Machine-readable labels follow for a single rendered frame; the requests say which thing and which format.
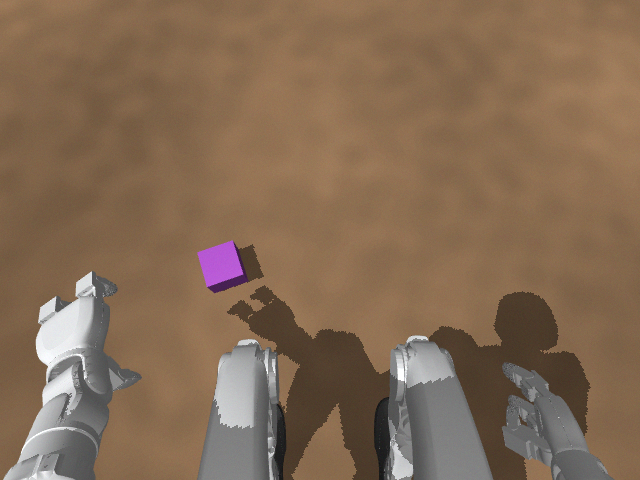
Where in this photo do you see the small box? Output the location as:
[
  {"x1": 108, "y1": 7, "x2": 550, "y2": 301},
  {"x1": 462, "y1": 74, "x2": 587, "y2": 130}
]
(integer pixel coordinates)
[{"x1": 197, "y1": 240, "x2": 248, "y2": 293}]

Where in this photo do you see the right robot hand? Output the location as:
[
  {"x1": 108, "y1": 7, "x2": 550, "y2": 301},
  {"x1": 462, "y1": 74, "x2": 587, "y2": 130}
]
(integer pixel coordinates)
[{"x1": 502, "y1": 362, "x2": 590, "y2": 467}]

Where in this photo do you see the right robot arm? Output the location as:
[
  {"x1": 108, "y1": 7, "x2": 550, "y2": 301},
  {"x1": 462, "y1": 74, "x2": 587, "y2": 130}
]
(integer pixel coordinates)
[{"x1": 551, "y1": 450, "x2": 614, "y2": 480}]

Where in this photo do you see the left robot hand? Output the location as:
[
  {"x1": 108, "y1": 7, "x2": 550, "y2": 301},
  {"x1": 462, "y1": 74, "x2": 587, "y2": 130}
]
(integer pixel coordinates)
[{"x1": 36, "y1": 271, "x2": 142, "y2": 392}]

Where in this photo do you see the right robot foot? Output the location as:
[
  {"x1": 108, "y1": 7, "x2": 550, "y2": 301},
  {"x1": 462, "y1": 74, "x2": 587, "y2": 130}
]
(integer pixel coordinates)
[{"x1": 374, "y1": 397, "x2": 391, "y2": 480}]

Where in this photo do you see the left robot arm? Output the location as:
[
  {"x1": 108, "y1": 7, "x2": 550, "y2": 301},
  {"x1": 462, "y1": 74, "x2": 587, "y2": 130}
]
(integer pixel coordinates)
[{"x1": 3, "y1": 348, "x2": 113, "y2": 480}]

